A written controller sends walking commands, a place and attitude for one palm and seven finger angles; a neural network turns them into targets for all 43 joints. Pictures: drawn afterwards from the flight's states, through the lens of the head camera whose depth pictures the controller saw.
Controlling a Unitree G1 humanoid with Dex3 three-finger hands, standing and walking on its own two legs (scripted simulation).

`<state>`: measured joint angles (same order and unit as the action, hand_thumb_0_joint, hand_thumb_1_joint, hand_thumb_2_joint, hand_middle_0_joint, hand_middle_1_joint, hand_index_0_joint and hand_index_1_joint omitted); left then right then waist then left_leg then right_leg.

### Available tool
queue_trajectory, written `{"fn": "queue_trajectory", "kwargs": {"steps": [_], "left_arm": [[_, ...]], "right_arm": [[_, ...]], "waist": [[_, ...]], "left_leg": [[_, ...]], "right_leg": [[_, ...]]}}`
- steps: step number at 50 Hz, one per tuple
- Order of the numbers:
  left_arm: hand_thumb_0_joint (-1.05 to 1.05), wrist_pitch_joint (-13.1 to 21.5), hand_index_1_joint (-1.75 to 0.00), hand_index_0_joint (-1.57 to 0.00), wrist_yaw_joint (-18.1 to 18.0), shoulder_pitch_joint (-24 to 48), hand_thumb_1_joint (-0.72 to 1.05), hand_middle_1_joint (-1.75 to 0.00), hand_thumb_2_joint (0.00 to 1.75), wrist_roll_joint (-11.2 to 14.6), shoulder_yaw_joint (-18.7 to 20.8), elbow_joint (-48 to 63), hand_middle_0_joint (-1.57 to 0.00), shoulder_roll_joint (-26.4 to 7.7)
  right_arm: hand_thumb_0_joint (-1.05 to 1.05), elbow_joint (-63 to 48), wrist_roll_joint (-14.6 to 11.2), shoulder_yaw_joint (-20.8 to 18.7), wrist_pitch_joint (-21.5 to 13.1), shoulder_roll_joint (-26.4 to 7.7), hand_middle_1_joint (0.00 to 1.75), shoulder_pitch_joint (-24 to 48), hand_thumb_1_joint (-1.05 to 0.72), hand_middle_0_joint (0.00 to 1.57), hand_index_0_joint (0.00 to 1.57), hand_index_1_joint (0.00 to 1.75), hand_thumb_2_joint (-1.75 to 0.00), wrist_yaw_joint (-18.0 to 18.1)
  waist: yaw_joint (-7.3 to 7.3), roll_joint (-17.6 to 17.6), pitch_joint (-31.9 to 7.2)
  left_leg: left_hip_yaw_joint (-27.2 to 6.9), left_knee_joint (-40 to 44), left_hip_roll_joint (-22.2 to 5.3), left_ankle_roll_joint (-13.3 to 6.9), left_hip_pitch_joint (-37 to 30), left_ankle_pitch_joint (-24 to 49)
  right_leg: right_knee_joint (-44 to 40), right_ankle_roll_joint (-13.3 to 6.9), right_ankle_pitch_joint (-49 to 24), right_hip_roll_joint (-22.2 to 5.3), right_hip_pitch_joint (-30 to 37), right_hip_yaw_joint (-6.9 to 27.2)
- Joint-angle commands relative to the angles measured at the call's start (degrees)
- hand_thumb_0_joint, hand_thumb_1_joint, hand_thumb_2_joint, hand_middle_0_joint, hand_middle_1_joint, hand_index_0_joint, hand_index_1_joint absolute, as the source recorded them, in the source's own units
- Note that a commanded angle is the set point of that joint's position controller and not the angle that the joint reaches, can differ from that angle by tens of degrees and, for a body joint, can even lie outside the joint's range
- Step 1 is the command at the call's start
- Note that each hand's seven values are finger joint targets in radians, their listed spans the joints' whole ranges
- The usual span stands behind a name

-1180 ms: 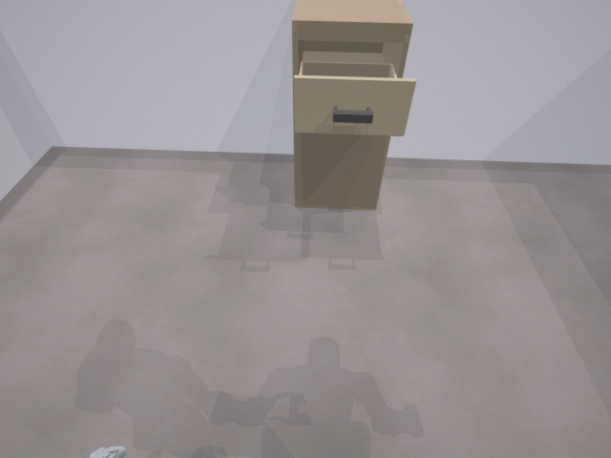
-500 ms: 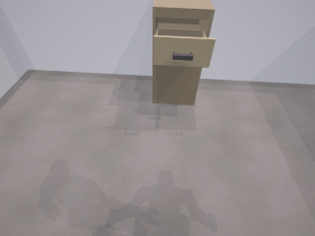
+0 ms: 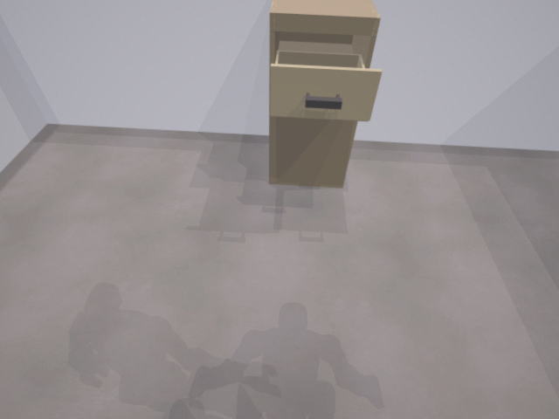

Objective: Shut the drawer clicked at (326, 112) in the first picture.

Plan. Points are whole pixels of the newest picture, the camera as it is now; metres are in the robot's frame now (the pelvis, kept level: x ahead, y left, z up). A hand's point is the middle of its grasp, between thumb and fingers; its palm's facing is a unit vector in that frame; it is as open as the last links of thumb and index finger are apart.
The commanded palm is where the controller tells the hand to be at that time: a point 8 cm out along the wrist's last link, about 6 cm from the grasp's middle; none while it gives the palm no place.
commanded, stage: look at it before walking up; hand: left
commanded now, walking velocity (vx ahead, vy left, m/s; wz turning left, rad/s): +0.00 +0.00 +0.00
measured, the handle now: (323, 99) +1.09 -0.08 -0.08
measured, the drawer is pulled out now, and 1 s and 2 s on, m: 0.30 0.30 0.30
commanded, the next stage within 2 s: walk to a spot facing it in 0.26 s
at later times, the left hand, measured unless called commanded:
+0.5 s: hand out of the picture +0.07 +0.23 -0.16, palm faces -0.03 -0.95 -0.31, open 7.4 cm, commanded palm none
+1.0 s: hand out of the picture +0.11 +0.11 -0.16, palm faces -0.19 -0.96 -0.19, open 7.4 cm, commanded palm none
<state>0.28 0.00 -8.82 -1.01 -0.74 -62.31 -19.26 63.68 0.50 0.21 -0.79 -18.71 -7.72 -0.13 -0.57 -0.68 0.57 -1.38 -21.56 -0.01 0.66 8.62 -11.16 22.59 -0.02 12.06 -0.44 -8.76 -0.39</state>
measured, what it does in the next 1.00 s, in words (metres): walks ahead, turning right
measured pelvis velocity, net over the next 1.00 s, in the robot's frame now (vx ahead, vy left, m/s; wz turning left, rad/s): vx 0.13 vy -0.07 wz -0.30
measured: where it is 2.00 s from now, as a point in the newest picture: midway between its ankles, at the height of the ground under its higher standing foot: (322, 367)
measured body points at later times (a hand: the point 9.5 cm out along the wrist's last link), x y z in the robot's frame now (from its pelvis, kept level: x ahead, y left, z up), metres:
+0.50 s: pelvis +0.01 +0.00 +0.00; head +0.00 +0.00 +0.45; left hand +0.07 +0.28 -0.14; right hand +0.08 -0.29 -0.14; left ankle +0.01 +0.13 -0.75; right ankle +0.00 -0.12 -0.75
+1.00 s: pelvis +0.13 -0.07 +0.00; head +0.14 -0.08 +0.45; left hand +0.12 +0.16 -0.15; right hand +0.16 -0.32 -0.15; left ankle +0.24 +0.07 -0.65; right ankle +0.04 -0.11 -0.75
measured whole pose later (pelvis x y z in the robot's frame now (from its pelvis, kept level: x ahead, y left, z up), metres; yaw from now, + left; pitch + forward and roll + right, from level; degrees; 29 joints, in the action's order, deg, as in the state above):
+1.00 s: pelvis +0.13 -0.07 +0.00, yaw -17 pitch +0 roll +1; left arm 3.3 -0.1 -27.4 -1.5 1.1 -60.1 -7.2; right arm 56.0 1.2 -3.6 -0.6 -11.7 -8.9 -0.9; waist -2.4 0.5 1.3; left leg 2.1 -63.9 -6.2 3.8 37.3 -11.2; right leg 20.9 -5.2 17.3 4.2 -3.4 3.4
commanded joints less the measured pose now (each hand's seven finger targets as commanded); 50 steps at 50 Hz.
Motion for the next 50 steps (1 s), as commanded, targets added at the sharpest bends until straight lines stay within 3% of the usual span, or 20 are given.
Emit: {"fn": "queue_trajectory", "kwargs": {"steps": [1, 18, 20, 21, 24, 26, 28, 29, 30, 31, 33, 34, 35, 36, 37, 38, 41, 44, 46, 50], "left_arm": [[0.0, 1.15, -0.3, -0.2, -0.56, 1.75, 0.9, -0.3, 0.9, 0.25, 2.59, 3.52, -0.2, -11.73], [0.0, 1.22, -0.3, -0.2, -0.65, 1.9, 0.9, -0.3, 0.9, 0.33, 2.67, 3.16, -0.2, -11.88], [0.0, 0.19, -0.3, -0.2, -0.76, -1.18, 0.9, -0.3, 0.9, 0.41, 1.5, 1.79, -0.2, -5.93], [0.0, -0.39, -0.3, -0.2, -0.62, -2.47, 0.9, -0.3, 0.9, 0.25, 1.5, 1.77, -0.2, -5.17], [0.0, -1.33, -0.3, -0.2, 0.35, -3.64, 0.9, -0.3, 0.9, -0.19, 2.38, 3.46, -0.2, -5.38], [0.0, -1.44, -0.3, -0.2, 0.89, -4.39, 0.9, -0.3, 0.9, -0.39, 3.05, 5.08, -0.2, -5.34], [0.0, -1.0, -0.3, -0.2, 1.32, -5.33, 0.9, -0.3, 0.9, -0.37, 3.4, 6.6, -0.2, -3.39], [0.0, -0.76, -0.3, -0.2, 1.54, -5.05, 0.9, -0.3, 0.9, -0.3, 3.52, 7.44, -0.2, -2.08], [0.0, -0.59, -0.3, -0.2, 1.76, -3.42, 0.9, -0.3, 0.9, -0.3, 3.69, 8.7, -0.2, -1.13], [0.0, -0.42, -0.3, -0.2, 1.99, -2.47, 0.9, -0.3, 0.9, -0.25, 3.93, 9.76, -0.2, -0.95], [0.0, 0.29, -0.3, -0.2, 2.35, -4.58, 0.9, -0.3, 0.9, -0.22, 4.18, 9.71, -0.2, 0.66], [0.0, 0.56, -0.3, -0.2, 2.46, -8.82, 0.9, -0.3, 0.9, -0.29, 4.42, 8.41, -0.2, 1.47], [0.0, 0.94, -0.3, -0.2, 2.32, -16.18, 0.9, -0.3, 0.9, -0.43, 4.85, 5.97, -0.2, 0.79], [0.0, 1.92, -0.3, -0.2, 1.37, -23.63, 0.9, -0.3, 0.9, -0.86, 6.39, 3.99, -0.2, -6.39], [0.0, 2.21, -0.3, -0.2, 0.27, -28.45, 0.9, -0.3, 0.9, 0.09, 6.84, 3.03, -0.2, -9.01], [0.0, 2.55, -0.3, -0.2, -0.4, -27.1, 0.9, -0.3, 0.9, 0.47, 6.54, 3.16, -0.2, -7.09], [0.0, 2.91, -0.3, -0.2, -0.54, -20.98, 0.9, -0.3, 0.9, 0.13, 5.24, 5.13, -0.2, -1.49], [0.0, 3.76, -0.3, -0.2, -0.61, -20.67, 0.9, -0.3, 0.9, -0.18, 4.86, 5.3, -0.2, -0.03], [0.0, 4.23, -0.3, -0.2, -0.73, -20.98, 0.9, -0.3, 0.9, -0.14, 4.88, 5.03, -0.2, 0.23], [0.0, 4.58, -0.3, -0.2, -1.21, -23.11, 0.9, -0.3, 0.9, -0.18, 4.84, 4.29, -0.2, 1.49]], "right_arm": [[0.0, -3.84, -0.07, -2.16, -1.33, -11.87, 0.3, 2.76, -0.9, 0.2, 0.2, 0.3, -0.9, 0.82], [0.0, -3.64, -0.13, -1.93, -1.42, -12.08, 0.3, 3.17, -0.9, 0.2, 0.2, 0.3, -0.9, 1.02], [0.0, -2.17, 0.31, -0.68, -0.69, -6.26, 0.3, 0.24, -0.9, 0.2, 0.2, 0.3, -0.9, 0.94], [0.0, -2.07, 0.41, -0.57, -0.35, -5.13, 0.3, -1.85, -0.9, 0.2, 0.2, 0.3, -0.9, 0.9], [0.0, -3.06, 0.78, -1.71, 0.21, -6.41, 0.3, -3.22, -0.9, 0.2, 0.2, 0.3, -0.9, 0.89], [0.0, -4.33, 0.78, -2.64, 0.26, -7.5, 0.3, -4.47, -0.9, 0.2, 0.2, 0.3, -0.9, 0.93], [0.0, -5.15, 0.72, -3.71, -0.22, -8.8, 0.3, -6.38, -0.9, 0.2, 0.2, 0.3, -0.9, 1.14], [0.0, -5.48, 0.54, -4.23, -0.66, -9.52, 0.3, -7.18, -0.9, 0.2, 0.2, 0.3, -0.9, 1.25], [0.0, -5.72, 0.55, -4.58, -1.12, -9.31, 0.3, -8.11, -0.9, 0.2, 0.2, 0.3, -0.9, 1.25], [0.0, -5.81, 0.61, -4.8, -1.49, -8.87, 0.3, -8.68, -0.9, 0.2, 0.2, 0.3, -0.9, 1.23], [0.0, -6.11, 0.84, -4.73, -1.86, -7.38, 0.3, -8.06, -0.9, 0.2, 0.2, 0.3, -0.9, 1.3], [0.0, -6.37, 0.86, -4.64, -1.88, -6.65, 0.3, -6.62, -0.9, 0.2, 0.2, 0.3, -0.9, 1.38], [0.0, -6.86, 0.74, -4.52, -1.79, -5.47, 0.3, -5.12, -0.9, 0.2, 0.2, 0.3, -0.9, 1.22], [0.0, -9.26, -0.07, -3.57, -1.86, -1.19, 0.3, -3.81, -0.9, 0.2, 0.2, 0.3, -0.9, 0.68], [0.0, -12.96, 0.32, -2.94, -2.6, 0.08, 0.3, 2.2, -0.9, 0.2, 0.2, 0.3, -0.9, 0.33], [0.0, -12.49, 0.37, -3.56, -3.0, -1.54, 0.3, 2.43, -0.9, 0.2, 0.2, 0.3, -0.9, 0.6], [0.0, -10.98, 0.7, -3.87, -2.59, 0.9, 0.3, 2.02, -0.9, 0.2, 0.2, 0.3, -0.9, 0.22], [0.0, -10.9, 0.81, -4.16, -1.45, 2.65, 0.3, -0.23, -0.9, 0.2, 0.2, 0.3, -0.9, -0.26], [0.0, -11.38, 0.67, -4.37, -1.22, 3.21, 0.3, 0.14, -0.9, 0.2, 0.2, 0.3, -0.9, -0.61], [0.0, -14.3, 0.6, -4.33, -1.41, 3.84, 0.3, 4.85, -0.9, 0.2, 0.2, 0.3, -0.9, -0.95]], "waist": [[0.21, 0.67, -1.46], [0.14, 0.7, -2.06], [0.26, 0.81, -2.13], [0.31, 0.78, -1.82], [0.32, 1.17, 3.9], [0.55, 2.32, 6.62], [1.07, 7.27, 7.61], [1.32, 10.1, 7.59], [1.86, 10.88, 7.6], [2.03, 11.06, 7.45], [0.76, 9.01, 5.16], [-1.4, 8.12, 3.33], [-4.81, 2.99, 0.43], [-7.47, -16.13, -2.25], [-8.87, -18.8, -0.64], [-7.43, -12.21, 1.23], [-3.49, -0.51, 5.37], [-1.05, -1.71, 4.42], [-0.64, -3.11, 4.29], [-1.79, -4.57, 4.32]], "left_leg": [[-5.23, 3.66, -6.57, -2.24, 0.3, 5.99], [-4.75, 3.97, -6.81, -2.04, -1.26, 9.86], [-2.82, 2.79, -6.63, -1.02, -1.99, 4.44], [-2.15, 1.94, -6.61, -1.09, -1.87, -0.5], [-2.43, 2.67, -7.4, -2.03, 1.72, -16.35], [-4.51, 3.84, -9.26, -3.39, 3.08, -22.93], [-9.16, 6.61, -13.8, -6.09, 1.13, -25.81], [-11.84, 8.39, -17.65, -8.25, -0.09, -23.95], [-12.26, 9.47, -20.07, -10.11, -1.58, -19.37], [-11.59, 8.86, -21.05, -10.99, -3.45, -14.45], [-4.97, 3.29, -20.0, -9.52, -2.77, -3.31], [-0.03, -2.95, -17.72, -7.33, 0.2, -0.29], [5.14, -14.49, -13.57, -4.43, 6.25, -1.61], [11.66, -33.79, -6.44, -0.29, 23.68, -12.83], [8.34, -44.85, -2.33, 0.76, 34.21, -22.73], [2.61, -46.88, -5.15, 0.08, 35.19, -17.78], [2.42, -47.77, -7.76, 1.17, 33.57, -9.02], [3.15, -45.84, -7.29, 2.61, 32.35, -3.49], [3.19, -44.49, -7.17, 3.22, 33.86, -0.33], [3.78, -40.4, -6.56, 3.4, 36.75, 3.37]], "right_leg": [[-4.67, -1.61, -4.19, -6.31, -0.28, 6.15], [-4.62, -1.49, -8.89, -6.53, 1.62, 5.57], [-4.38, -0.94, -3.45, -5.78, 0.13, 6.19], [-3.38, -1.14, 1.75, -5.23, -1.1, 6.57], [-1.96, -2.03, 14.84, -3.07, -8.15, 8.06], [1.68, -2.44, 17.97, -1.21, -12.16, 7.69], [10.33, -2.02, 15.91, 1.64, -16.99, 4.38], [16.63, -1.45, 13.01, 2.28, -18.73, 0.8], [20.9, -0.97, 14.7, 0.8, -21.0, -0.4], [22.17, -0.83, 16.19, -0.59, -22.95, -0.19], [17.91, -0.91, 15.18, -1.73, -17.43, -1.65], [12.4, -1.26, 11.03, -1.05, -9.82, -3.27], [5.37, -2.05, 4.63, 0.48, 1.5, -3.43], [-4.52, -6.81, 6.74, -12.3, 14.11, 18.99], [-9.56, -11.83, -4.34, -21.07, 15.32, 36.8], [-7.58, -13.15, -9.69, -19.64, 14.93, 32.67], [-7.32, -13.15, -13.18, -15.88, 6.52, 24.42], [-8.51, -11.52, -15.97, -12.58, 3.84, 18.5], [-9.01, -10.86, -16.92, -11.2, 4.66, 16.91], [-8.11, -10.11, -22.75, -9.61, 7.58, 16.0]]}}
